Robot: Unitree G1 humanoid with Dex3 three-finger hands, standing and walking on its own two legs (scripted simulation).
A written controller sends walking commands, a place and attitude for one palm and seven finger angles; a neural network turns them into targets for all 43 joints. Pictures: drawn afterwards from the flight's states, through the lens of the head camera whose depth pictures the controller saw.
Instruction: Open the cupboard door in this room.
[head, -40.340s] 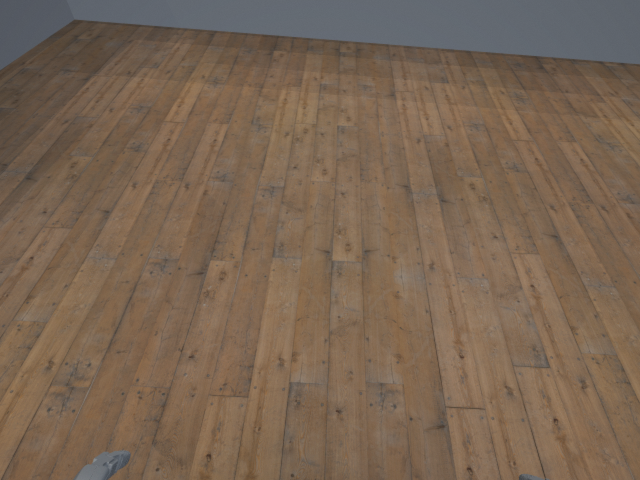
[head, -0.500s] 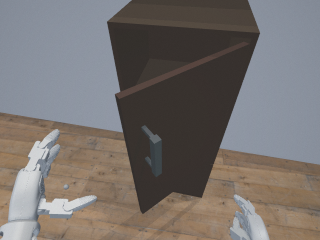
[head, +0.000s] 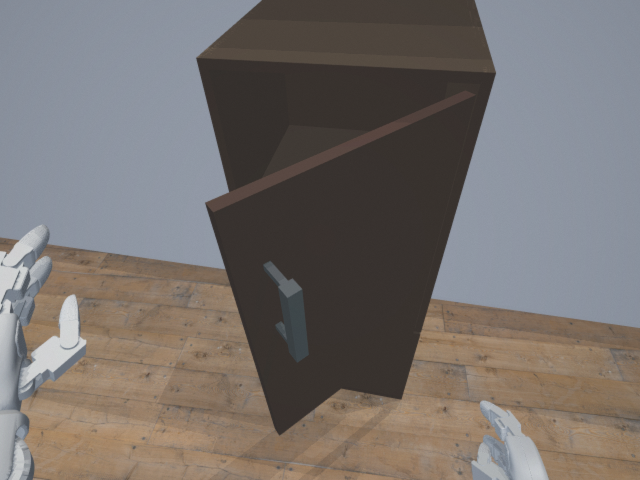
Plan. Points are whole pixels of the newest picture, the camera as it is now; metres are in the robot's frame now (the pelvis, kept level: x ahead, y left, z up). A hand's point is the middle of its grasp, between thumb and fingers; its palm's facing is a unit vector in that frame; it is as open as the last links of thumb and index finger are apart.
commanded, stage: draw the hand back to the body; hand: left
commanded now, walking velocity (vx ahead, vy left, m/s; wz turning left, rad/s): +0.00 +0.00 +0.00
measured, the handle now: (286, 313) +0.29 +0.09 +0.08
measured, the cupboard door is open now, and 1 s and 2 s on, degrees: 48 48 48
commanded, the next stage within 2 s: step back with the hand held close in 0.28 s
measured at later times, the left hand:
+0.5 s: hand (67, 341) +0.19 +0.27 +0.16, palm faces +0.45 -0.79 -0.42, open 7.4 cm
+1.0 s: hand out of the picture +0.12 +0.30 +0.15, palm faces +0.44 -0.74 -0.50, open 7.4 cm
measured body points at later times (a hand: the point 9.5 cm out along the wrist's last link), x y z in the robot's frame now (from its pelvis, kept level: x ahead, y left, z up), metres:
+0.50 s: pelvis -0.01 +0.00 +0.00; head -0.02 -0.01 +0.45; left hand +0.16 +0.31 +0.18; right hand +0.18 -0.21 -0.08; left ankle -0.04 +0.11 -0.74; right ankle +0.01 -0.10 -0.74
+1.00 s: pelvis -0.08 +0.03 -0.02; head -0.07 +0.03 +0.43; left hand +0.09 +0.33 +0.18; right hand +0.10 -0.21 -0.09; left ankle -0.04 +0.11 -0.74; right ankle -0.02 -0.10 -0.74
